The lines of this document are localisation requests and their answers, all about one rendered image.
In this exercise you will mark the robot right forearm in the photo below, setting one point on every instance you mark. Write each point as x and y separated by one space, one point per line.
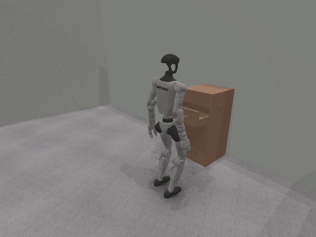
179 120

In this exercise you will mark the left robot upper arm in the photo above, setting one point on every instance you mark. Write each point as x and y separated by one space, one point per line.
153 92

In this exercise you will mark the cabinet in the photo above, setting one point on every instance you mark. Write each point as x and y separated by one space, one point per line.
208 142

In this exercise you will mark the right robot hand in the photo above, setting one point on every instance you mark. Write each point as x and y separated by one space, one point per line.
185 143

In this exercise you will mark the left robot hand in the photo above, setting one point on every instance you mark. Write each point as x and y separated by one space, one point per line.
150 127

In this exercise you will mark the robot left thigh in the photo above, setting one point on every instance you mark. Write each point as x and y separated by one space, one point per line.
166 139

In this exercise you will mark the robot left forearm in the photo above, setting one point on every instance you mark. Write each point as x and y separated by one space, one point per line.
151 113

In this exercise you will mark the right robot foot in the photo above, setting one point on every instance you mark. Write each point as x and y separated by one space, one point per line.
176 190

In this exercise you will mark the right robot upper arm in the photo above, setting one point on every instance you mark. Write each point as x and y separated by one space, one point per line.
180 90

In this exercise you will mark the drawer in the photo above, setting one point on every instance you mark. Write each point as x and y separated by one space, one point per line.
195 115

